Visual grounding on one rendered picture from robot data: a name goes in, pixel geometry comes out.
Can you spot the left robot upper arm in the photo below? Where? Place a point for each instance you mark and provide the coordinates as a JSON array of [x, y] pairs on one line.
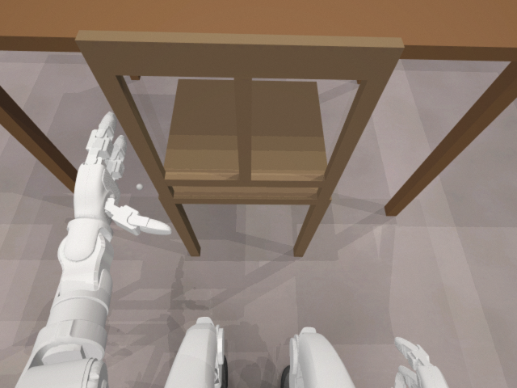
[[83, 373]]

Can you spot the robot left forearm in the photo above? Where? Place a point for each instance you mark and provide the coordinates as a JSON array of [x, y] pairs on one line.
[[76, 325]]

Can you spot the chair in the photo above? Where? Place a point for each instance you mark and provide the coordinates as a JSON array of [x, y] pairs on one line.
[[242, 142]]

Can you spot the table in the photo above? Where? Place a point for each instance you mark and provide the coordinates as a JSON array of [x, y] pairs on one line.
[[460, 30]]

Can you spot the robot right shin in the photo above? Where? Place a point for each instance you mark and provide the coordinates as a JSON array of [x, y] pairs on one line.
[[298, 382]]

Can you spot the robot right hand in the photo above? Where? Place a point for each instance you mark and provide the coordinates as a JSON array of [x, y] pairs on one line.
[[426, 376]]

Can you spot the robot left thigh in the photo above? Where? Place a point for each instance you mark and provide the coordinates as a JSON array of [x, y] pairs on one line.
[[194, 365]]

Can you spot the robot left hand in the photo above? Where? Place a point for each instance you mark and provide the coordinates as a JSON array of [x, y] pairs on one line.
[[96, 181]]

